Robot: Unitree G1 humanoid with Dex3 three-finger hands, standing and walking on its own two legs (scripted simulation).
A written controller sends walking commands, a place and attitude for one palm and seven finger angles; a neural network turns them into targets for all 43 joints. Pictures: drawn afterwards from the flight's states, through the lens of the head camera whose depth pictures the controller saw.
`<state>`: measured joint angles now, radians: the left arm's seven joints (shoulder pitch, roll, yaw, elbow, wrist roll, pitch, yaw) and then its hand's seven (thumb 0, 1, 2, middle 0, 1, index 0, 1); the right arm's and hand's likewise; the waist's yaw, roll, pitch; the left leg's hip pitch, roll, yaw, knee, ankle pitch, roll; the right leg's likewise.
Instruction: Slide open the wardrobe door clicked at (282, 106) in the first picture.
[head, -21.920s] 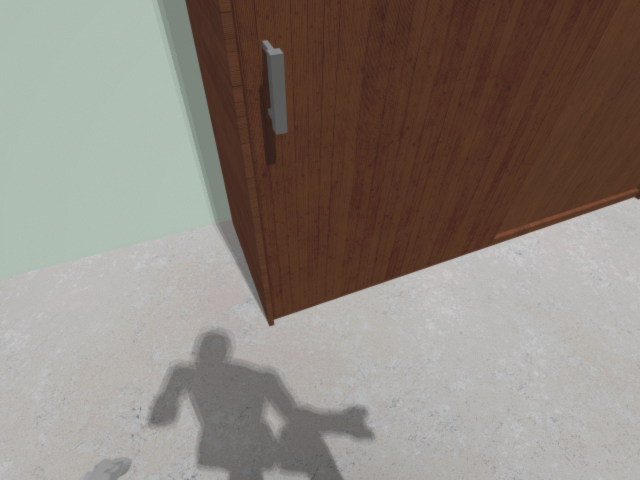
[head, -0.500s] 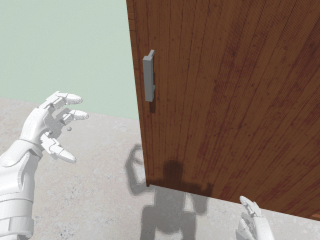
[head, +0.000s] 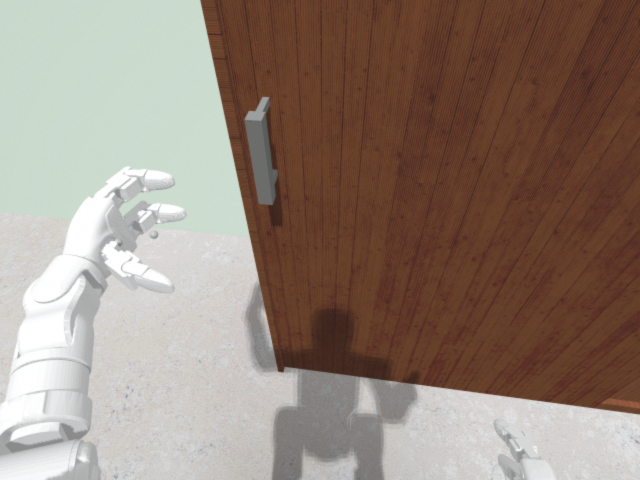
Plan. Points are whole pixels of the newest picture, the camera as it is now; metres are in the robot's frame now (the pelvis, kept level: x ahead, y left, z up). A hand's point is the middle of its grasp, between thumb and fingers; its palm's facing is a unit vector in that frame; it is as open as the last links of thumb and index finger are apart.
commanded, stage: move the hooked fingers beside the handle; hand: left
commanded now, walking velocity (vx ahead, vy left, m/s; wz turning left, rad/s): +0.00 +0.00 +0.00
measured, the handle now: (265, 152) +0.54 +0.12 +0.13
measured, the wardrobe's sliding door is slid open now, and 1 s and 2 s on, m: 0.00 0.00 0.00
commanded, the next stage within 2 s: feel for the door with the fingertips in 1.66 s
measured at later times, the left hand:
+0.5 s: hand (190, 194) +0.42 +0.20 +0.15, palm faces -0.09 -1.00 +0.01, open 14.0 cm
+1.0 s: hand (216, 170) +0.49 +0.18 +0.14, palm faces -0.09 -1.00 +0.01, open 14.0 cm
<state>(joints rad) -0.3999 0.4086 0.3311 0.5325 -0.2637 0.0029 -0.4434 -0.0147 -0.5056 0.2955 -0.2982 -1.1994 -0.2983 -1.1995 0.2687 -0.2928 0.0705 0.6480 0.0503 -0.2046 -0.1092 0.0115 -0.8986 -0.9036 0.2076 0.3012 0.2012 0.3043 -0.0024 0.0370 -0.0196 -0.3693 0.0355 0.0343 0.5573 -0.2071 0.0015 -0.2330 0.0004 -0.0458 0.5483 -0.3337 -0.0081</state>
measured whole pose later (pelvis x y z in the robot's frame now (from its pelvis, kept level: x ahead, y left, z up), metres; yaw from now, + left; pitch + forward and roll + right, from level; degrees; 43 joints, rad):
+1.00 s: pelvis +0.00 +0.00 -0.01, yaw -2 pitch +10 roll -1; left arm -0.90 0.49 0.36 1.12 -0.14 -0.19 -0.34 -0.01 -0.50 0.30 -0.30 -1.20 -0.30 -1.20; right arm 0.40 -0.30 0.04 0.69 0.03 -0.09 -0.06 0.01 -0.90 -0.90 0.21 0.30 0.20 0.30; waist -0.12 0.03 -0.06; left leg -0.59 0.05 0.05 0.69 -0.27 0.01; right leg -0.46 0.01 -0.02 0.68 -0.38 0.00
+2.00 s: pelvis +0.01 +0.00 -0.02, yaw -1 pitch +9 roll -1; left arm -0.86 0.42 0.28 1.05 -0.18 -0.17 -0.33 -0.01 -0.51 0.30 -0.30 -1.20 -0.30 -1.20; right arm 0.39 -0.29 0.03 0.69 0.04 -0.06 -0.06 0.01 -0.90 -0.90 0.21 0.30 0.20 0.30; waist -0.09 0.03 -0.08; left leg -0.59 0.05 0.03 0.71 -0.28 0.00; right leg -0.45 0.01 -0.04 0.69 -0.40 -0.01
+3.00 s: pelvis +0.01 +0.01 -0.02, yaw -2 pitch +10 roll -1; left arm -0.92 0.40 0.31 1.11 -0.14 -0.19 -0.26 -0.01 -0.51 0.30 -0.30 -1.20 -0.30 -1.20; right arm 0.41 -0.28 0.03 0.70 0.02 -0.06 -0.04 0.01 -0.90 -0.90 0.21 0.30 0.20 0.30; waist -0.11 0.04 -0.09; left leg -0.61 0.06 0.04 0.73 -0.29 0.01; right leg -0.47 0.02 -0.02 0.70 -0.40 0.00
